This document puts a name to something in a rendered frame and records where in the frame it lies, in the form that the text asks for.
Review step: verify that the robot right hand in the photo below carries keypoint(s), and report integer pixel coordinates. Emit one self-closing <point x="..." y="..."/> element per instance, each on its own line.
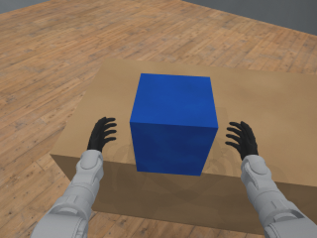
<point x="247" y="140"/>

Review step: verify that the robot left forearm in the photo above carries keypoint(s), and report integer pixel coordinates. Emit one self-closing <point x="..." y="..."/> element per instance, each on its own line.
<point x="80" y="194"/>

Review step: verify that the robot left hand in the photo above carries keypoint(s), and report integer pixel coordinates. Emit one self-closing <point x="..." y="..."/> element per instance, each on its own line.
<point x="97" y="138"/>

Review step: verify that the robot right forearm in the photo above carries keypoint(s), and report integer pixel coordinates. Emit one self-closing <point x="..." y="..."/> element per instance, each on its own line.
<point x="268" y="201"/>

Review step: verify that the carton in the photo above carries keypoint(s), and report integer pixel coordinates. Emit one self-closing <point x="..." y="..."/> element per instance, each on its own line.
<point x="173" y="123"/>

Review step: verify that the robot right upper arm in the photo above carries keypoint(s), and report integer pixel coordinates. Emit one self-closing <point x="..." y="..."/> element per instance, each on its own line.
<point x="294" y="228"/>

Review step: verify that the robot left upper arm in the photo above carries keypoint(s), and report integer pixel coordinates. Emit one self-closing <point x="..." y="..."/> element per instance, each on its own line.
<point x="62" y="226"/>

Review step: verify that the pedestal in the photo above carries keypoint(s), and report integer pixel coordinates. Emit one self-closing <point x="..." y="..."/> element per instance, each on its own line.
<point x="280" y="107"/>

